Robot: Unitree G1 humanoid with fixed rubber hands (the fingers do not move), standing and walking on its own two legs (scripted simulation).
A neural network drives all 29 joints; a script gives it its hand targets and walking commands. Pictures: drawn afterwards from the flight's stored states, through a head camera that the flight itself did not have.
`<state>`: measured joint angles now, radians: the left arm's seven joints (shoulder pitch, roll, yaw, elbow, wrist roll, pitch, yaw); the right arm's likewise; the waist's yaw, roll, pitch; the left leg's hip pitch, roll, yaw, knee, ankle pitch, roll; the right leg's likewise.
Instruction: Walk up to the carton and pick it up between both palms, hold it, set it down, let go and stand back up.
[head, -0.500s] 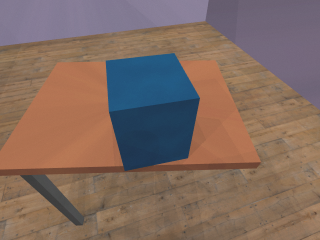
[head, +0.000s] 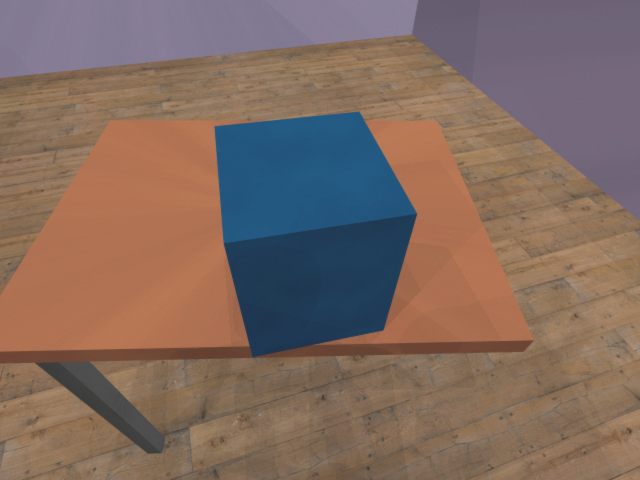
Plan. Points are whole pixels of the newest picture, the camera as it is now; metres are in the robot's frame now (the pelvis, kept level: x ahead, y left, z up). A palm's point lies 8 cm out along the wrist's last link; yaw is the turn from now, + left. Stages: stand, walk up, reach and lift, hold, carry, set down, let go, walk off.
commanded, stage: stand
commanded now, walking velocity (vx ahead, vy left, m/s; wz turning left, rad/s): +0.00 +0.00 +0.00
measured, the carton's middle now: (305, 235) +0.41 +0.03 +0.07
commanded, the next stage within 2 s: none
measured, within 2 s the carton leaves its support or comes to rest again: neither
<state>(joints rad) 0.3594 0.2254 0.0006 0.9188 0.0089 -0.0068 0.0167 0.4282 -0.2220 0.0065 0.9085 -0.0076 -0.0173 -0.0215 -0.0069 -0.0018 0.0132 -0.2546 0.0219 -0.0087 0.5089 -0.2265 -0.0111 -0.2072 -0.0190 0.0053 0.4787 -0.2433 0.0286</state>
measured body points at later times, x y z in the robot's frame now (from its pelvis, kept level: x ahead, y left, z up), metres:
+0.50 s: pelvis +0.01 +0.00 +0.00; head +0.01 +0.01 +0.45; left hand +0.02 +0.25 -0.15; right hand +0.02 -0.25 -0.14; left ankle +0.03 +0.12 -0.74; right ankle +0.01 -0.14 -0.74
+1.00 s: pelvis +0.01 +0.00 +0.00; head +0.02 +0.00 +0.45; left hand +0.01 +0.24 -0.15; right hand +0.01 -0.24 -0.14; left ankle +0.03 +0.12 -0.74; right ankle +0.01 -0.14 -0.74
